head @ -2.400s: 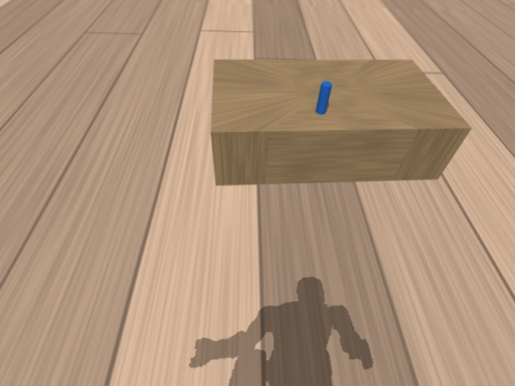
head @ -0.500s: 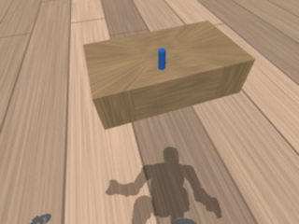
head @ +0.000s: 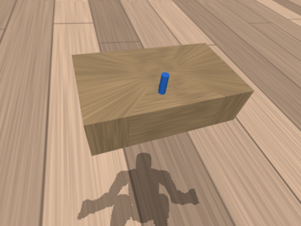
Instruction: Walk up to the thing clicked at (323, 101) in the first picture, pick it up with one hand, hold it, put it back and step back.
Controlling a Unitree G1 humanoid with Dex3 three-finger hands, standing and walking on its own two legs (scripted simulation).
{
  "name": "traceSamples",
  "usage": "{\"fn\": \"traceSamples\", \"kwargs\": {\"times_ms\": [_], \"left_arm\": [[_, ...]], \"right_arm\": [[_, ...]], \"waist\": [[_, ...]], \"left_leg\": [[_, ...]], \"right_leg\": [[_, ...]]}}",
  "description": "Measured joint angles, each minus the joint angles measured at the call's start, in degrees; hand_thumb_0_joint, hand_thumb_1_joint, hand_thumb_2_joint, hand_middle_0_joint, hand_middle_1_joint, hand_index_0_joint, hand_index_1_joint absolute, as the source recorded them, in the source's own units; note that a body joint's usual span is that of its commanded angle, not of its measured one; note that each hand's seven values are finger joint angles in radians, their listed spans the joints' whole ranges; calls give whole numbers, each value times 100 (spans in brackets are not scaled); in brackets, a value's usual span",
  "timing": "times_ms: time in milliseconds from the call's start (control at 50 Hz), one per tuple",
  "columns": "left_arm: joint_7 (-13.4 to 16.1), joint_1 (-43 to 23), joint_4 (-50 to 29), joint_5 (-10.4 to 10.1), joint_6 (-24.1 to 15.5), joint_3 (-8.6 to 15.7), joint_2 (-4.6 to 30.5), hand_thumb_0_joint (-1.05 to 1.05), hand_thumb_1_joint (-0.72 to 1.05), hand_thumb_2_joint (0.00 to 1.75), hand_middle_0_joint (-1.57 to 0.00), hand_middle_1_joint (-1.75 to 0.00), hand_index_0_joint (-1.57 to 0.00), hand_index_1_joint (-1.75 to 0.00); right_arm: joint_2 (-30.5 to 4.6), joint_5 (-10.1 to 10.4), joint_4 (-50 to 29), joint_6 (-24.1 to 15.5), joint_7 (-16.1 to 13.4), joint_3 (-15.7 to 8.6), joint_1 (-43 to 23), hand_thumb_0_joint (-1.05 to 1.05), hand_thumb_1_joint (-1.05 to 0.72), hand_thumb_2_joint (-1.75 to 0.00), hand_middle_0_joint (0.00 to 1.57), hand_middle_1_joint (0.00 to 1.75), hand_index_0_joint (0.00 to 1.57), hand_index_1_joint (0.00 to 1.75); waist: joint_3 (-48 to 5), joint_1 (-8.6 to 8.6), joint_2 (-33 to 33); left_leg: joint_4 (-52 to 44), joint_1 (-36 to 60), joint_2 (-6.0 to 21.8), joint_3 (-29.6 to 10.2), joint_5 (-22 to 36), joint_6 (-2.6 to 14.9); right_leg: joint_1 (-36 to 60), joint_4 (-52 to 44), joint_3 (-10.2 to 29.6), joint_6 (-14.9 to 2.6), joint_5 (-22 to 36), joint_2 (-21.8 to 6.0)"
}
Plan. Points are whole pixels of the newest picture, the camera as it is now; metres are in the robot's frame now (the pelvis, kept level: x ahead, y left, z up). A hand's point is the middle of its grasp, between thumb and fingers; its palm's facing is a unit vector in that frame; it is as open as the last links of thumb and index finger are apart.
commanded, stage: walk up
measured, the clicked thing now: (163, 83) +1.02 -0.16 -0.32
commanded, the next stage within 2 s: none
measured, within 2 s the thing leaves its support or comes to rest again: neither
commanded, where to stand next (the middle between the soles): +0.40 +0.04 m, yaw +1 degrees
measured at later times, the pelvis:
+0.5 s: pelvis +0.19 +0.00 +0.01, yaw -1 degrees
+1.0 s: pelvis +0.30 +0.06 +0.01, yaw +0 degrees
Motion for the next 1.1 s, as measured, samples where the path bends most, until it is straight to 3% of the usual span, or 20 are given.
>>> {"fn": "traceSamples", "kwargs": {"times_ms": [60,200,300,380,420,480,520,640,740,820,860,960,1020,1100], "left_arm": [[-66,-82,-28,-55,-50,-3,31,1,90,90,-20,-30,-20,-30],[-182,-276,-182,-25,25,16,-65,1,90,90,-20,-30,-20,-30],[-210,-458,-262,5,77,21,-210,1,90,90,-20,-30,-20,-30],[-189,-585,-362,18,-39,36,-329,1,90,90,-20,-30,-20,-30],[-139,-677,-428,37,-135,35,-447,1,90,90,-20,-30,-20,-30],[-101,-666,-546,-24,-210,-23,-502,1,90,90,-20,-30,-20,-30],[-73,-588,-577,-60,-231,-64,-573,1,90,90,-20,-30,-20,-30],[-83,-202,-549,-1,-242,-82,-577,0,90,90,-21,-30,-20,-30],[-120,-10,-560,92,-144,-8,-386,1,90,90,-21,-30,-20,-30],[-73,80,-535,67,-40,6,-192,1,90,90,-21,-30,-20,-30],[-17,-14,-427,22,70,20,-100,1,90,90,-20,-30,-20,-30],[60,-216,-260,-31,241,-99,-205,1,90,90,-20,-30,-20,-30],[26,-283,-206,-48,249,-120,-238,1,90,90,-20,-30,-20,-30],[26,-340,-63,-33,235,-109,-301,1,90,90,-20,-30,-20,-30]], "right_arm": [[106,34,33,-10,-48,103,182,0,-90,-90,20,30,21,30],[93,50,59,-11,-100,187,613,0,-90,-90,20,30,21,30],[25,45,18,56,-131,166,763,0,-90,-90,20,30,21,30],[-51,61,-39,160,-151,167,786,0,-90,-90,20,30,21,30],[-57,76,7,234,-185,170,654,0,-90,-90,20,30,21,30],[16,63,48,293,-196,281,468,1,-91,-90,20,30,21,30],[-23,94,41,276,-183,294,359,1,-91,-90,20,30,21,30],[-202,74,-83,240,-98,160,71,0,-91,-90,20,30,21,30],[-240,-4,54,254,-44,68,62,0,-91,-90,20,30,20,30],[-178,-38,204,197,-122,89,34,0,-91,-90,20,30,20,30],[-10,-65,263,119,-198,117,-77,0,-91,-90,20,30,20,30],[188,17,115,57,-254,296,-221,0,-90,-90,20,30,21,30],[228,26,80,71,-291,371,-242,0,-90,-90,20,30,21,30],[161,1,109,174,-318,396,-351,0,-90,-90,20,30,21,30]], "waist": [[32,-62,-58],[86,-121,54],[112,-199,219],[116,-214,398],[200,-192,636],[170,-29,510],[144,49,521],[108,149,627],[29,219,587],[-8,300,421],[101,284,74],[264,177,37],[241,144,-7],[194,119,35]], "left_leg": [[-563,464,-86,83,90,26],[-1342,1270,-340,194,11,111],[-1368,1644,-445,238,-336,64],[-691,1696,-370,242,-1010,-32],[372,1370,-192,-9,-1240,57],[2020,595,-442,-330,-1389,106],[2421,150,-453,-528,-1131,91],[1716,-674,-122,-914,-248,-97],[414,-681,122,-630,292,-235],[-485,-160,16,-447,677,-167],[-443,-75,-213,-305,522,-170],[-475,92,-127,-308,412,-80],[-652,219,-152,-266,448,-68],[-545,224,-182,-191,333,-60]], "right_leg": [[-498,-25,-154,24,440,-76],[-876,-1360,-310,219,1043,-357],[-645,-2420,-555,133,1461,-376],[-114,-3165,-710,33,1724,-154],[-35,-2932,-843,15,1488,11],[147,-2849,-755,-39,1225,-85],[421,-3109,-732,5,1250,-124],[996,-3661,-696,73,1261,-113],[1176,-3590,-821,139,949,-129],[1054,-2994,-829,314,439,-195],[860,-2409,-700,254,207,-449],[121,-869,-332,90,-455,-124],[-88,-940,-265,106,-214,-200],[2,-1755,-326,209,153,-333]]}}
